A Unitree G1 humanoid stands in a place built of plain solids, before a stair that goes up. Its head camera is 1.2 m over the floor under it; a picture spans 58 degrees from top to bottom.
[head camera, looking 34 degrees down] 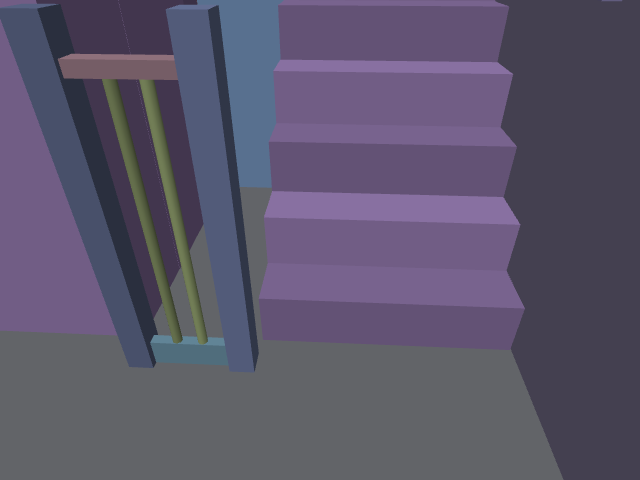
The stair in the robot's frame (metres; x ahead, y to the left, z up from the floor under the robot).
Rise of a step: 0.20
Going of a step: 0.20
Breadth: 0.90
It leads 3 degrees to the right of straight ahead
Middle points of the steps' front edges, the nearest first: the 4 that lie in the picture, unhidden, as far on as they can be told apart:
1.10 -0.24 0.20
1.30 -0.25 0.41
1.50 -0.26 0.61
1.70 -0.27 0.81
